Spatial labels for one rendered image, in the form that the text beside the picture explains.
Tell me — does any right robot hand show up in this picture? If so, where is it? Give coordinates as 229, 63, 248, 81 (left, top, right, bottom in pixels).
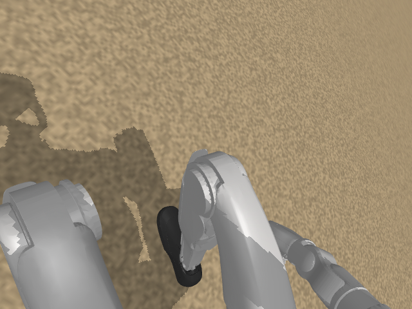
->
268, 221, 302, 264

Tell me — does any right robot arm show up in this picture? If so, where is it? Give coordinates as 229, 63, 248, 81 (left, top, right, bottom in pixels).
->
287, 238, 391, 309

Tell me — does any right robot foot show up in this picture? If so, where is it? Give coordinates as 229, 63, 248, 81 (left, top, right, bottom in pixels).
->
157, 206, 202, 287

